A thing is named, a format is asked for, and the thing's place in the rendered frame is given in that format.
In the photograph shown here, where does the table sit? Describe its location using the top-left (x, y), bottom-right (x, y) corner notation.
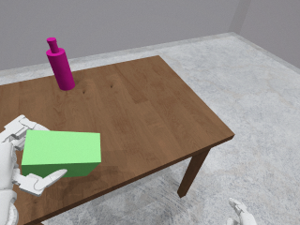
top-left (0, 55), bottom-right (235, 225)

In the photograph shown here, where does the robot left hand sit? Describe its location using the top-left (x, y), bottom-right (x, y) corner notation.
top-left (0, 114), bottom-right (68, 197)

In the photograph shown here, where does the robot right hand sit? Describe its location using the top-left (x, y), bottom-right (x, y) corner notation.
top-left (224, 198), bottom-right (258, 225)

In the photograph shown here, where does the left robot forearm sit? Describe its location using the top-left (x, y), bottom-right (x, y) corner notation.
top-left (0, 189), bottom-right (19, 225)

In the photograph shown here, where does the sponge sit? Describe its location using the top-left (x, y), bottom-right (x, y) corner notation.
top-left (21, 129), bottom-right (101, 179)

